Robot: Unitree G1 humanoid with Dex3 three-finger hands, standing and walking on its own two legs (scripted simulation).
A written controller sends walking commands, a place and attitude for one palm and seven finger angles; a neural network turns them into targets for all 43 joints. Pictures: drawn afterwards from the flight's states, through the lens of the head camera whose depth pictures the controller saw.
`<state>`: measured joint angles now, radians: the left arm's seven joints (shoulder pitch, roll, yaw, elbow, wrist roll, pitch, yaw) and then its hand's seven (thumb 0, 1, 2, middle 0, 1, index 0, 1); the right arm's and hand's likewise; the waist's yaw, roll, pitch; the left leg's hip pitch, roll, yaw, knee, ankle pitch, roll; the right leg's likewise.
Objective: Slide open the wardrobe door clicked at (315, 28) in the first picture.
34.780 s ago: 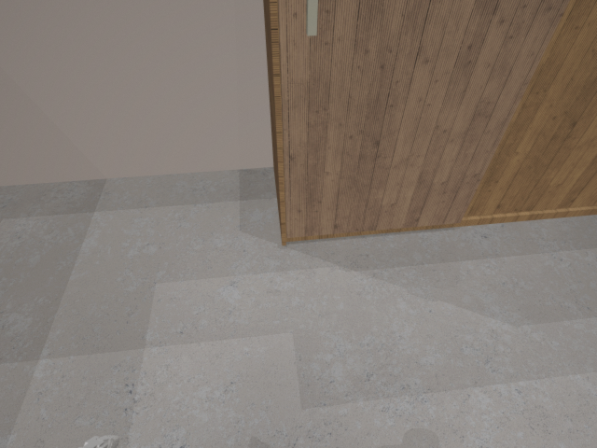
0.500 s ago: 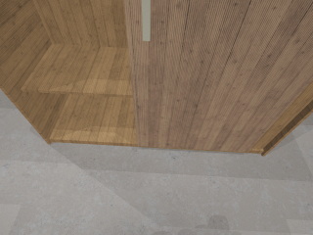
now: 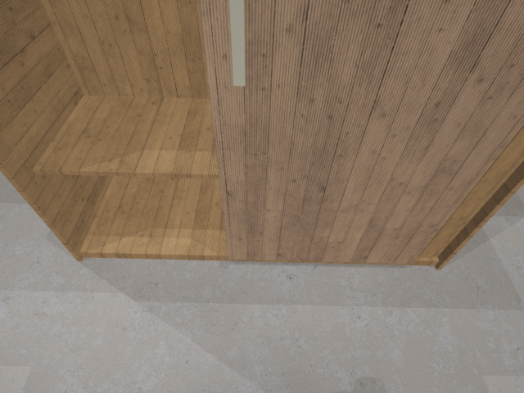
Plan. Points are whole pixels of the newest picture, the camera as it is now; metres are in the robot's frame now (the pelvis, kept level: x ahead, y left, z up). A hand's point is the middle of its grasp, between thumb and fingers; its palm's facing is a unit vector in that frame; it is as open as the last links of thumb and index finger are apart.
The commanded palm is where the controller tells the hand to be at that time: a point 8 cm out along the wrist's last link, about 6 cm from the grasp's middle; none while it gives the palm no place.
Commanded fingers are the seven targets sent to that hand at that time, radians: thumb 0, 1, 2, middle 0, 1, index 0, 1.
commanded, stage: let the arm hang, fingers relaxed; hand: left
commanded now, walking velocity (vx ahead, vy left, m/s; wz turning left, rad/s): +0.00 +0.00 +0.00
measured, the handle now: (238, 30) +0.69 +0.08 +0.22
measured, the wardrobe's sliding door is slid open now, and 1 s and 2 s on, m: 0.64 0.64 0.64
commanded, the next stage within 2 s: look to check the result in 0.04 s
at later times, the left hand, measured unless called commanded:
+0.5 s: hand out of the picture +0.00 +0.17 -0.18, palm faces -0.01 -0.98 -0.19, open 7.3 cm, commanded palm none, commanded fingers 0.00 0.90 0.90 -0.20 -0.30 -0.20 -0.30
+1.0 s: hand out of the picture +0.01 +0.17 -0.18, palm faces -0.01 -0.98 -0.20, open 7.3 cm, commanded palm none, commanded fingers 0.00 0.90 0.90 -0.20 -0.30 -0.20 -0.30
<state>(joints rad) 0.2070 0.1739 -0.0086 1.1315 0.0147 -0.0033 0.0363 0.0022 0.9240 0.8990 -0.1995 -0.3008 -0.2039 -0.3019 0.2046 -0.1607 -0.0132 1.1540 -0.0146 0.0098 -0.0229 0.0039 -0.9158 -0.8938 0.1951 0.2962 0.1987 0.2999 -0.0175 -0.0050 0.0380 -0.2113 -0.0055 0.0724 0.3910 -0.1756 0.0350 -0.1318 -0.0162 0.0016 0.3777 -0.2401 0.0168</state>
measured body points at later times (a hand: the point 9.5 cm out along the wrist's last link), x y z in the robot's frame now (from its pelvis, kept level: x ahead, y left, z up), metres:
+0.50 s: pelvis +0.00 +0.00 +0.00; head +0.03 +0.00 +0.45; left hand +0.00 +0.22 -0.16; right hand +0.01 -0.23 -0.16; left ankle +0.02 +0.09 -0.74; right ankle -0.02 -0.13 -0.74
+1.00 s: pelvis +0.01 +0.00 +0.00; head +0.02 +0.00 +0.45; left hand +0.01 +0.22 -0.16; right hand +0.01 -0.23 -0.16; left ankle +0.02 +0.09 -0.74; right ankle -0.02 -0.13 -0.74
